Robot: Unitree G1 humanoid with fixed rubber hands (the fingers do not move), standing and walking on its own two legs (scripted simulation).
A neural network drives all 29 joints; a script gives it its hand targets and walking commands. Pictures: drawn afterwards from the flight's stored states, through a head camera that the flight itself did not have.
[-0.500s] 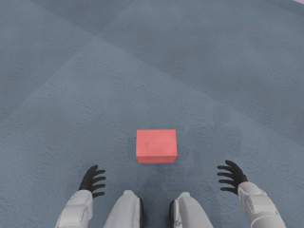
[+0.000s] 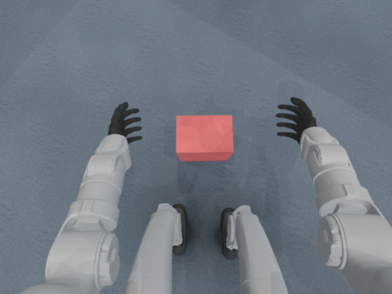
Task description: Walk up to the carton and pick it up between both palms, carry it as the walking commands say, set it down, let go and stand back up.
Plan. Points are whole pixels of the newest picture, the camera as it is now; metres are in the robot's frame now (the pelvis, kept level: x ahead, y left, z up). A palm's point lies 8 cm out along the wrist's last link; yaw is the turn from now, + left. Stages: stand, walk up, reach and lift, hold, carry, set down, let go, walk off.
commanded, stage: reach and lift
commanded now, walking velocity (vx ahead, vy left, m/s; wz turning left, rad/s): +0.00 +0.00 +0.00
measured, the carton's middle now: (203, 140) +0.50 +0.00 -0.56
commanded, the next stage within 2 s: none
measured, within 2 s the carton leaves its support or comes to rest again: neither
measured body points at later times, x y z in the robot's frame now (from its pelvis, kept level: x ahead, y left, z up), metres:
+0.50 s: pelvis +0.04 -0.01 -0.02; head +0.34 -0.01 +0.32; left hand +0.51 +0.21 -0.14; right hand +0.53 -0.21 -0.14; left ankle +0.10 +0.10 -0.63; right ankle +0.09 -0.12 -0.63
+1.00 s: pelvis -0.02 +0.00 -0.15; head +0.34 +0.00 +0.11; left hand +0.50 +0.20 -0.31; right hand +0.52 -0.21 -0.31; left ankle +0.10 +0.10 -0.63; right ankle +0.09 -0.12 -0.63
